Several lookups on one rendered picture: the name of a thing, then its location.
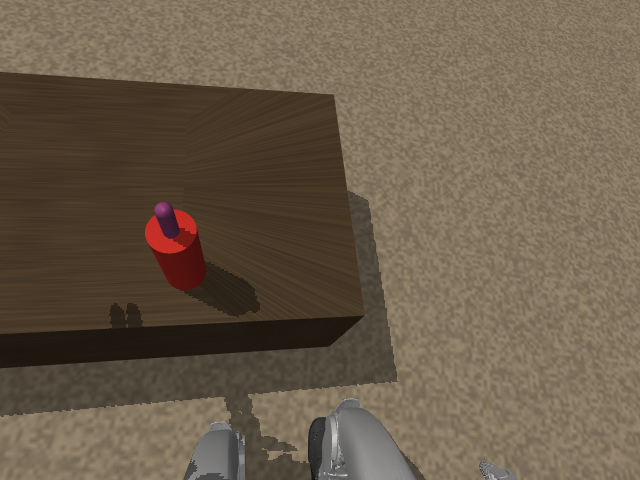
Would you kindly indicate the right robot hand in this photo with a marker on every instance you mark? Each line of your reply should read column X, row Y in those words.
column 492, row 472

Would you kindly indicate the bottle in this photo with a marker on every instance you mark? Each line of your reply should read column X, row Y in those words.
column 173, row 238

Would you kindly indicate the right robot foot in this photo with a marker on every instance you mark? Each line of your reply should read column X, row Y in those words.
column 315, row 438

